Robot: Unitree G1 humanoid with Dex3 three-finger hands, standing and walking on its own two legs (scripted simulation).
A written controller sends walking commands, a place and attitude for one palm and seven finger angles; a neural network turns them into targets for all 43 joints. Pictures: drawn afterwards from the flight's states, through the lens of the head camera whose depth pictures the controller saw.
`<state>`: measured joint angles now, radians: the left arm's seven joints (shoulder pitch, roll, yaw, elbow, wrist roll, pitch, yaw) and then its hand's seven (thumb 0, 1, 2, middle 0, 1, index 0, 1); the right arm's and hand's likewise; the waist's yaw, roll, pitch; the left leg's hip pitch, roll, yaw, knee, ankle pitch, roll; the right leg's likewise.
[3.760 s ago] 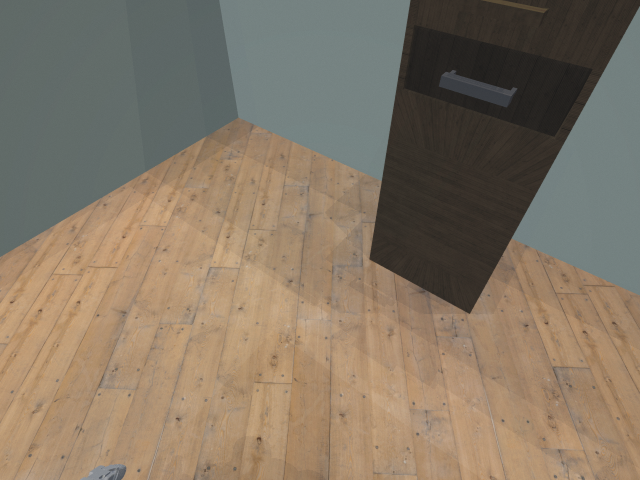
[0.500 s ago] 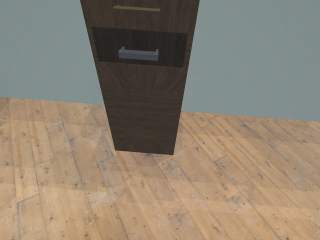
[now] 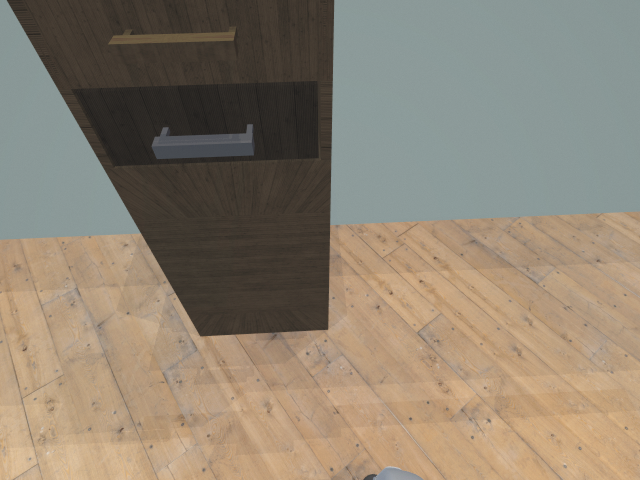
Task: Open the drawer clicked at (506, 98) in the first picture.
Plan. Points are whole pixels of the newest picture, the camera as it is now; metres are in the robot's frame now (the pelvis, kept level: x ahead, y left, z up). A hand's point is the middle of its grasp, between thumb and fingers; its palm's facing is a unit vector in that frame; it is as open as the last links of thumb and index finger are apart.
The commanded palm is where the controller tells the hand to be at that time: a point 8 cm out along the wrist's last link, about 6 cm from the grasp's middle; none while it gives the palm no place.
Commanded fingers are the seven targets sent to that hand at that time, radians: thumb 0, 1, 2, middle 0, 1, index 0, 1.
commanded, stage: take the last steps up to it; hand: left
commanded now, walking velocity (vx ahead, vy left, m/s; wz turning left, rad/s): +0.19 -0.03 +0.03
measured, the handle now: (206, 138) +0.63 +0.20 +0.07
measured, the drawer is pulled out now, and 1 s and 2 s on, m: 0.00 0.00 0.00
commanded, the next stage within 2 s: come to a stop and stand still in 0.10 s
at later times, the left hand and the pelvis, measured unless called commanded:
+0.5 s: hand out of the picture +0.13 +0.16 -0.18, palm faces +0.11 -0.98 -0.16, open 7.3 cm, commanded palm none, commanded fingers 0.00 0.90 0.90 -0.20 -0.30 -0.20 -0.30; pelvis +0.13 -0.01 +0.01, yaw +1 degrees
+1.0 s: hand out of the picture +0.14 +0.13 -0.15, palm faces +0.10 -0.96 -0.25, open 7.3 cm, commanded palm none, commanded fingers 0.00 0.90 0.90 -0.20 -0.30 -0.20 -0.30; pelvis +0.12 -0.05 +0.01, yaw +3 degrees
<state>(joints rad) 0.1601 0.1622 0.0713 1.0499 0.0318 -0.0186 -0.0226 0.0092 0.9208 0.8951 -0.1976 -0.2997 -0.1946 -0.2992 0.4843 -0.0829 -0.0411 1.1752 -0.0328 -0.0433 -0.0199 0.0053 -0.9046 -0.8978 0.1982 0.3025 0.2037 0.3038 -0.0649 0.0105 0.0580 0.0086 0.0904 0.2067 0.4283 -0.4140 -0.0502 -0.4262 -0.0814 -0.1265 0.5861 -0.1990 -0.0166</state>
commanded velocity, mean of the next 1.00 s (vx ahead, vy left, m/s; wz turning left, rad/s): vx -0.05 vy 0.04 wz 0.00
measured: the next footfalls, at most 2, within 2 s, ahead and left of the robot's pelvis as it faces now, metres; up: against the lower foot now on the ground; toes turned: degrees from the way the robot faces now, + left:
right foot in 0.02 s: +0.14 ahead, -0.12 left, +0.00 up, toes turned -9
left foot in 0.34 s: +0.21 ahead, +0.10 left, +0.00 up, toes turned +9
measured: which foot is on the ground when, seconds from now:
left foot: down 0.00-0.02, up 0.04-0.32, down 0.34-0.70, up 0.72-1.00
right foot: up 0.00-0.00, down 0.02-0.40, up 0.42-0.68, down 0.70-1.00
